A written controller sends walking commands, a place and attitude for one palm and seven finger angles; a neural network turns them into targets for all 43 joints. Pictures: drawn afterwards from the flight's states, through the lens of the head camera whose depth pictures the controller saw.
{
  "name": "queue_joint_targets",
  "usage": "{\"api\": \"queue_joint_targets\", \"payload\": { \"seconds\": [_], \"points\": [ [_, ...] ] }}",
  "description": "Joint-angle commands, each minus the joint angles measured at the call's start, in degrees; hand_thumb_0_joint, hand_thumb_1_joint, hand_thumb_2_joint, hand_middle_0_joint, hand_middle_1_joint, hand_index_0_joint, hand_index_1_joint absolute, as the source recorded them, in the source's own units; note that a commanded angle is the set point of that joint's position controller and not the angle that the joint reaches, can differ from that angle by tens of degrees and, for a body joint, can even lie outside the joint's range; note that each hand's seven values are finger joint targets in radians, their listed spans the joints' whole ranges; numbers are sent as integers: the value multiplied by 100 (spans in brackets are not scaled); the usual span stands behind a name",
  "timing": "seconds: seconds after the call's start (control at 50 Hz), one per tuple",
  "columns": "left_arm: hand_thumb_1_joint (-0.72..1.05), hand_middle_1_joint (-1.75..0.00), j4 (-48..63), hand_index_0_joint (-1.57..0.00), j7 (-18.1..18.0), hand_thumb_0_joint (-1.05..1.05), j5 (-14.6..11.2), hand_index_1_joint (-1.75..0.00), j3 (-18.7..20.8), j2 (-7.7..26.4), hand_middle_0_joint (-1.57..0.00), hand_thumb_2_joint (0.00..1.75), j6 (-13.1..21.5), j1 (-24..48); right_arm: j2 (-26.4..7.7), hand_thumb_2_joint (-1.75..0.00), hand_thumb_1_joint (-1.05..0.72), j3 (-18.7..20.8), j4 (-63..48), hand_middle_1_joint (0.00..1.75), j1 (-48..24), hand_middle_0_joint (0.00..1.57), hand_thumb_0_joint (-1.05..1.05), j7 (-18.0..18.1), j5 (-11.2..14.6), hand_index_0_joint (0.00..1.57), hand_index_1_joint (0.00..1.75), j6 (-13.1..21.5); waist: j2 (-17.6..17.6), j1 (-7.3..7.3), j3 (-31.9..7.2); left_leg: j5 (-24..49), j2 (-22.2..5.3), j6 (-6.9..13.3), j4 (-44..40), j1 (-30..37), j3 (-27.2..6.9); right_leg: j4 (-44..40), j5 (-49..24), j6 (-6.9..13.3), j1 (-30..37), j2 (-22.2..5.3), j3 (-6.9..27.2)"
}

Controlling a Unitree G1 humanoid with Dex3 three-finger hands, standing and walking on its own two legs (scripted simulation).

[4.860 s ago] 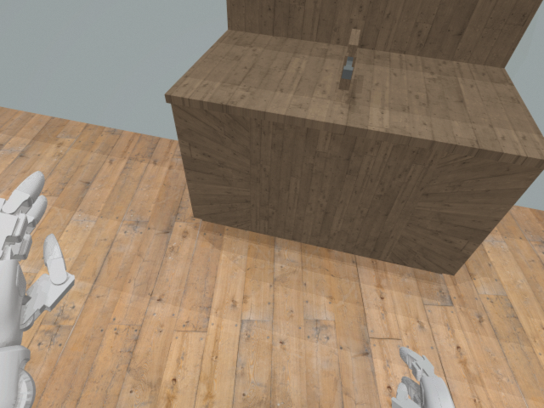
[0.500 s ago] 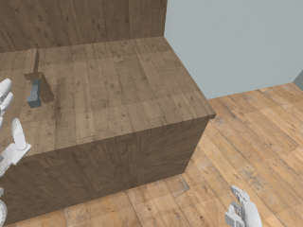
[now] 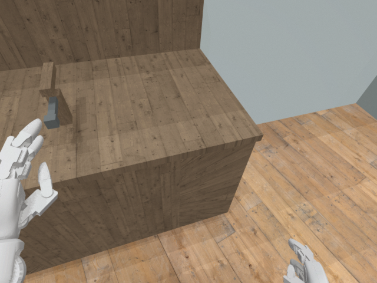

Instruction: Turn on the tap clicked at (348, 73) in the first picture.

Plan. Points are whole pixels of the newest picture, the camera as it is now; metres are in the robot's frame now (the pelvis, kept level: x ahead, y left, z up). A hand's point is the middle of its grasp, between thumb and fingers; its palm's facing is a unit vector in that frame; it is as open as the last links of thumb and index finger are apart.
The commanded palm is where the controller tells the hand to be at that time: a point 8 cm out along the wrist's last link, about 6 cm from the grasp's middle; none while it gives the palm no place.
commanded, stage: come to a stop and stand still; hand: left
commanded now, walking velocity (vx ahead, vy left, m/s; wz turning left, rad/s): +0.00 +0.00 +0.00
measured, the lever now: (51, 121) +0.46 +0.40 +0.04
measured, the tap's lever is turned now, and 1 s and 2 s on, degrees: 0 0 0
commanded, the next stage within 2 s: look again from close up in 1.26 s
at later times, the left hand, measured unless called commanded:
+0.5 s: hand out of the picture +0.20 +0.30 +0.17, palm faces +0.49 -0.80 -0.34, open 7.5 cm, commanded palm +0.14 +0.32 +0.18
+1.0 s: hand (34, 162) +0.25 +0.28 +0.17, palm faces +0.44 -0.82 -0.37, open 7.5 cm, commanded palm +0.19 +0.31 +0.18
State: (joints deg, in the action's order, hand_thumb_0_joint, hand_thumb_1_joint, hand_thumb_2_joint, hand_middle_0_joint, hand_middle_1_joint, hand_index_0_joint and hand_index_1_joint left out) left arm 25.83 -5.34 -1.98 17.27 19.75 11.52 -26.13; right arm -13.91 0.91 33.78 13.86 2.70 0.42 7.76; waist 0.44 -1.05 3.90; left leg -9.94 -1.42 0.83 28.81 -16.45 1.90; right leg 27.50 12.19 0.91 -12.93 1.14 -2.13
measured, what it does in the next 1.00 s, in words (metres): shifts its weight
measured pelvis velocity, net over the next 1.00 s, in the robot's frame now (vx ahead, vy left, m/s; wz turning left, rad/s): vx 0.05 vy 0.02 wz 0.07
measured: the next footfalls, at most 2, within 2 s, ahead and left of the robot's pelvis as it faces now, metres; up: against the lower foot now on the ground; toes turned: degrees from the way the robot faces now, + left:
none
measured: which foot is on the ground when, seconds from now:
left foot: down 0.00-1.00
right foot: down 0.00-1.00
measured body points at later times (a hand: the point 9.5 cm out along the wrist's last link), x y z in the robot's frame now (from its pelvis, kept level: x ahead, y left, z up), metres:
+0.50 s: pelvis +0.00 +0.03 +0.01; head +0.00 +0.05 +0.45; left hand +0.16 +0.34 +0.19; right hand +0.19 -0.16 -0.07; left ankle +0.07 +0.11 -0.74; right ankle +0.04 -0.10 -0.73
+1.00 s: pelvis +0.05 +0.02 +0.01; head +0.06 +0.03 +0.46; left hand +0.22 +0.32 +0.19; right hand +0.25 -0.19 -0.07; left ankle +0.07 +0.11 -0.74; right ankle +0.04 -0.10 -0.74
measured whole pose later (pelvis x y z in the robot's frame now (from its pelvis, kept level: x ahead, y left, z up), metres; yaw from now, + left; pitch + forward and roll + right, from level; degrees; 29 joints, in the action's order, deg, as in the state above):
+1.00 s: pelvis +0.05 +0.02 +0.01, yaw +4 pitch +0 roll -1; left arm 24.8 -6.3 -2.4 18.9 20.3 10.8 -24.1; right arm -11.5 -1.3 33.8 11.3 2.2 0.1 5.9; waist 0.0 -1.2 1.5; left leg -9.1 1.7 2.3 22.3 -13.0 -0.1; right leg 18.8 11.5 0.0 -7.1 2.0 2.7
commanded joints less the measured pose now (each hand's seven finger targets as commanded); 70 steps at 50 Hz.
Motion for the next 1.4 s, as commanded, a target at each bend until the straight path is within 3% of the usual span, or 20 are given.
{"api": "queue_joint_targets", "payload": {
  "seconds": [0.0,0.08,0.1,0.12,0.16,0.2,0.3,0.36,0.42,0.5,0.62,0.64,0.72,0.76,0.86,0.92,0.94,1.02,1.06,1.38],
  "points": [
    [90,-30,1153,-20,-238,0,37,-30,1023,1277,-20,90,447,1525,-512,-90,-90,93,-969,30,-697,20,0,78,-21,20,30,383,-656,-21,-351,-1844,-191,124,-1014,127,-607,-926,1997,15,-384,-236,593],
    [90,-30,1036,-20,-165,0,113,-30,799,1001,-20,90,469,1341,-522,-90,-90,115,-1007,30,-695,20,0,-35,-3,20,30,473,-1227,-82,-583,-2643,-561,252,-1804,-665,-950,184,989,-37,727,117,146],
    [90,-30,1043,-20,-144,0,120,-30,772,954,-20,90,463,1236,-501,-90,-90,120,-1025,30,-693,20,0,-70,-4,20,30,470,-1201,-103,-564,-2773,-564,264,-1850,-928,-938,251,948,-31,923,138,113],
    [90,-30,1088,-20,-116,0,102,-30,790,943,-20,90,469,1053,-461,-90,-90,123,-1058,30,-678,20,0,-107,1,20,30,503,-1180,-90,-646,-2640,-533,228,-1891,-718,-939,202,839,-27,877,196,77],
    [90,-30,1068,-20,-106,0,126,-30,784,935,-20,90,444,847,-458,-90,-90,120,-1030,30,-651,20,0,-147,-29,20,30,493,-815,-109,-672,-2794,-507,191,-1867,-891,-929,36,896,-19,1045,189,90],
    [90,-30,1156,-20,-95,0,141,-30,823,984,-20,90,425,829,-458,-90,-90,125,-1017,30,-672,20,0,-164,-56,20,30,453,-678,-115,-580,-2810,-380,121,-1748,-983,-744,-165,1045,9,982,181,143],
    [90,-30,1101,-20,-98,0,122,-30,871,1037,-20,90,378,1121,-389,-90,-90,75,-890,30,-657,20,0,-110,-131,20,30,408,-271,-75,-514,-2122,-103,-42,-1352,-114,-548,-1011,1287,43,252,65,467],
    [90,-30,1097,-20,-97,0,130,-30,754,929,-20,90,358,1365,-377,-90,-90,53,-817,30,-632,20,0,-82,-138,20,30,423,-323,-39,-691,-1577,-81,-73,-1239,573,-561,-1160,1085,23,-36,37,594],
    [90,-30,1021,-20,-90,0,140,-30,653,880,-20,90,304,1424,-381,-90,-90,27,-834,30,-710,20,0,-74,-112,20,30,448,-409,-34,-698,-1489,-103,-72,-1343,821,-622,-1241,908,-13,-149,62,630],
    [90,-30,951,-20,-142,0,189,-30,536,802,-20,90,264,1362,-404,-90,-90,0,-873,30,-762,20,0,-57,-88,20,30,406,-460,-80,-610,-2143,-216,-20,-1683,372,-849,-1117,870,-49,93,102,565],
    [90,-30,1207,-20,-205,0,170,-30,782,1041,-20,90,329,1179,-402,-90,-90,-13,-931,30,-814,20,0,-37,-124,20,30,392,-825,-96,-779,-1832,-255,-56,-1858,421,-925,-886,362,-47,349,133,470],
    [90,-30,1167,-20,-212,0,155,-30,688,915,-20,90,340,1121,-391,-90,-90,-20,-927,30,-783,20,0,-27,-109,20,30,376,-791,-97,-792,-1814,-297,-45,-1858,320,-991,-822,278,-55,462,109,417],
    [90,-30,1062,-20,-215,0,87,-30,803,1013,-20,90,340,879,-399,-90,-90,-3,-937,30,-780,20,0,-16,-108,20,30,339,-373,-90,-863,-712,-169,-83,-1441,656,-713,-1067,-178,-33,344,12,484],
    [90,-30,1011,-20,-199,0,57,-30,670,873,-20,90,341,855,-422,-90,-90,12,-906,30,-715,20,0,-15,-82,20,30,291,-423,-71,-976,-76,-107,-119,-1240,803,-632,-1048,-490,-16,372,-35,501],
    [90,-30,1069,-20,-183,0,-35,-30,752,973,-20,90,307,703,-429,-90,-90,26,-907,30,-720,20,0,13,-49,20,30,188,-377,-74,-1287,1194,-58,-120,-891,1184,-474,-985,-1134,-44,432,-83,462],
    [90,-30,1121,-20,-187,0,-84,-30,904,1136,-20,90,279,557,-433,-90,-90,30,-930,30,-787,20,0,36,-38,20,30,135,-286,-75,-1297,1543,-22,-112,-781,1290,-408,-1021,-1392,-60,404,-92,454],
    [90,-30,1108,-20,-187,0,-95,-30,829,1040,-20,90,267,495,-412,-90,-90,20,-934,30,-772,20,0,38,-30,20,30,104,-258,-72,-1321,1642,-34,-90,-722,1275,-416,-1017,-1516,-53,470,-139,462],
    [90,-30,1101,-20,-193,0,-144,-30,950,1169,-20,90,233,423,-428,-90,-90,27,-965,30,-846,20,0,61,-16,20,30,33,-282,-75,-1220,1590,24,-77,-704,1246,-358,-1105,-1613,-70,430,-150,496],
    [90,-30,1095,-20,-191,0,-156,-30,799,1006,-20,90,222,456,-420,-90,-90,26,-967,30,-782,20,0,65,-9,20,30,-12,-283,-52,-1228,1525,21,-68,-715,1223,-374,-1110,-1601,-67,474,-168,512],
    [90,-30,1058,-20,-219,0,-171,-30,723,998,-20,90,123,557,-427,-90,-90,38,-987,30,-794,20,0,110,16,20,30,-143,-269,-31,-1057,985,40,-30,-903,1171,-401,-1335,-1239,-103,460,-130,497]
  ]
}}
